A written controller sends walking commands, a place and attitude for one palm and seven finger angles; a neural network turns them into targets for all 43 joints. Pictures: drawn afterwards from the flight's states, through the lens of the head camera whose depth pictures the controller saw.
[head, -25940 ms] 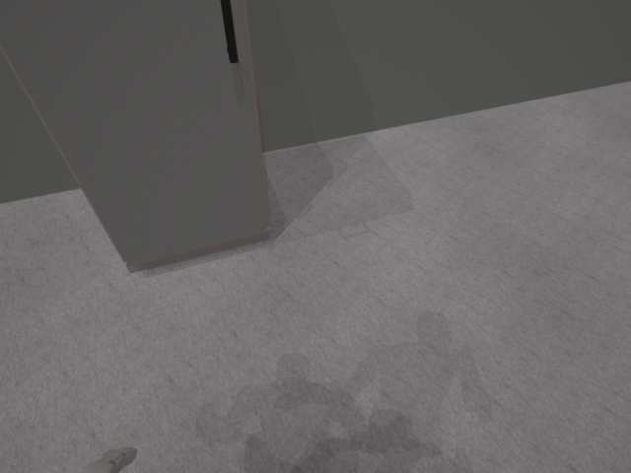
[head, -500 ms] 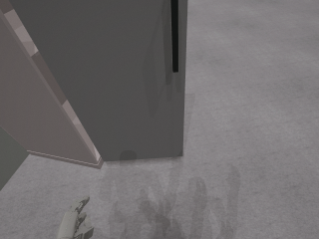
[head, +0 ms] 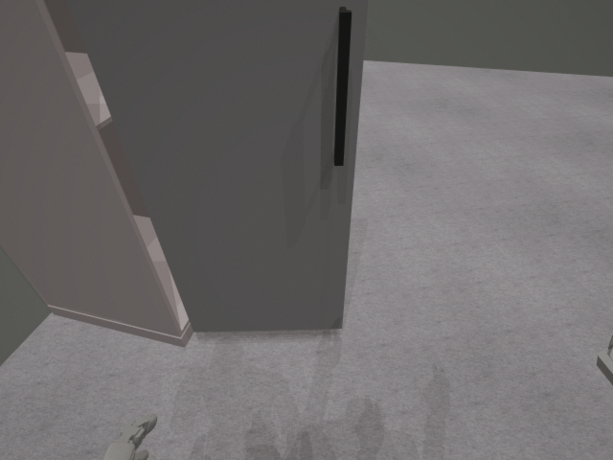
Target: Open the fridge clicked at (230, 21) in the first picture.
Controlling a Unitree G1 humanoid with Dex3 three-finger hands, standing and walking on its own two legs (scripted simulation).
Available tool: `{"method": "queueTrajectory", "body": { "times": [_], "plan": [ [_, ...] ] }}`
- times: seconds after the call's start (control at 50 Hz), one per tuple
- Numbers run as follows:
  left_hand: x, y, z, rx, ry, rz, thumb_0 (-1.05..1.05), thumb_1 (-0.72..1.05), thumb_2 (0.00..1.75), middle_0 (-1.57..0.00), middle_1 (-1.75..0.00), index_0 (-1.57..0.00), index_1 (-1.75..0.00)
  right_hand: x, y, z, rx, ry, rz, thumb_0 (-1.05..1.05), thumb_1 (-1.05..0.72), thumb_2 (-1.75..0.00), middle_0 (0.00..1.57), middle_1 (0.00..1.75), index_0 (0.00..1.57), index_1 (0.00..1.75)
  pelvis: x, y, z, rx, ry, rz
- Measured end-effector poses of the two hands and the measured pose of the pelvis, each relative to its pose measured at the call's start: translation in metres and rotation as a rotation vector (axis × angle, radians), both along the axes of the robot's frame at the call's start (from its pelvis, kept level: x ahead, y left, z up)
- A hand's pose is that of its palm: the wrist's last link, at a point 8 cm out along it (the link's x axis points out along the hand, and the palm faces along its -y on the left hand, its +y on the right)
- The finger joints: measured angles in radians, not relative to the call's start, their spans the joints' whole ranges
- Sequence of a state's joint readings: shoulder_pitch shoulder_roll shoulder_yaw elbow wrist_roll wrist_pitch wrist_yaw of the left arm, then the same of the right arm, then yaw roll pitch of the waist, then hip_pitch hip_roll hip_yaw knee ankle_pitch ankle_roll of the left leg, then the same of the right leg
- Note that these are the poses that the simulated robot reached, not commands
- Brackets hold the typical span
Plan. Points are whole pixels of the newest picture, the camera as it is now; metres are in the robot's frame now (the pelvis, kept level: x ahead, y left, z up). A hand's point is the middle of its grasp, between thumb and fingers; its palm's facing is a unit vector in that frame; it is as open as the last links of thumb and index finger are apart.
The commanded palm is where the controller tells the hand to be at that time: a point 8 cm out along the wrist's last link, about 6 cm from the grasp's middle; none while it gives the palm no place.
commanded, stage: stop stepping back and stand still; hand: right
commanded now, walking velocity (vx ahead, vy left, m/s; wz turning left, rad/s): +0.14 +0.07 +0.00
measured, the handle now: (340, 93) +0.74 -0.04 +0.20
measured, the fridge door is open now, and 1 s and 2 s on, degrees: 74 74 74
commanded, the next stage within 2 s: let the arm hang, fingers relaxed in 0.14 s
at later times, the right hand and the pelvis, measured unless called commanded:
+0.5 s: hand out of the picture +0.12 -0.18 -0.14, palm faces +0.05 +0.97 -0.23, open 7.4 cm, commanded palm none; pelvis +0.02 +0.00 -0.01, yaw -4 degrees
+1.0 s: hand out of the picture +0.02 -0.21 -0.16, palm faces +0.05 +0.97 -0.22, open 7.4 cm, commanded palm none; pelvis +0.03 -0.03 +0.01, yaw -2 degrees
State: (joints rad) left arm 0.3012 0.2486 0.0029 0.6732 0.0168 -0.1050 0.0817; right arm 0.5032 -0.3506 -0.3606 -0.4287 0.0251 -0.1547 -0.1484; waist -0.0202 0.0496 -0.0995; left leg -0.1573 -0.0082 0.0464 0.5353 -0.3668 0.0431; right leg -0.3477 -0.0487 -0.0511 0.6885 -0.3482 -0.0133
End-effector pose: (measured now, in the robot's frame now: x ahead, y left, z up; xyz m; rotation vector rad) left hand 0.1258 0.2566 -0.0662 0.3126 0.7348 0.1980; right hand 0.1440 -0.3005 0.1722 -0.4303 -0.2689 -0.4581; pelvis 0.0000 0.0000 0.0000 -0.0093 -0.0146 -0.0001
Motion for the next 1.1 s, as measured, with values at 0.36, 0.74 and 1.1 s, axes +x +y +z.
{"method": "queueTrajectory", "body": {
  "times": [0.36,0.74,1.1],
  "plan": [
    [0.012,-0.017,-0.065,-0.208,0.206,-0.054,0.01,0.90,0.90,-0.20,-0.30,-0.21,-0.30,0.057,0.014,-0.097,0.050,0.540,0.011,0.00,-0.90,-0.90,0.20,0.30,0.20,0.30,0.018,0.009,-0.006,-0.024,0.016,-0.071],
    [-0.051,-0.029,-0.064,-0.110,0.550,0.026,0.01,0.90,0.90,-0.20,-0.30,-0.20,-0.30,-0.139,0.051,-0.308,0.597,1.566,-0.155,-0.02,-0.96,-0.90,0.21,0.30,0.20,0.30,0.023,-0.007,0.005,0.028,0.003,-0.062],
    [-0.095,-0.067,-0.072,-0.186,0.626,0.090,0.00,0.92,0.90,-0.20,-0.30,-0.20,-0.30,-0.118,0.048,-0.305,0.575,1.561,-0.090,0.00,-0.91,-0.90,0.20,0.30,0.20,0.30,0.024,-0.030,0.011,0.011,-0.016,-0.029]
  ]
}}
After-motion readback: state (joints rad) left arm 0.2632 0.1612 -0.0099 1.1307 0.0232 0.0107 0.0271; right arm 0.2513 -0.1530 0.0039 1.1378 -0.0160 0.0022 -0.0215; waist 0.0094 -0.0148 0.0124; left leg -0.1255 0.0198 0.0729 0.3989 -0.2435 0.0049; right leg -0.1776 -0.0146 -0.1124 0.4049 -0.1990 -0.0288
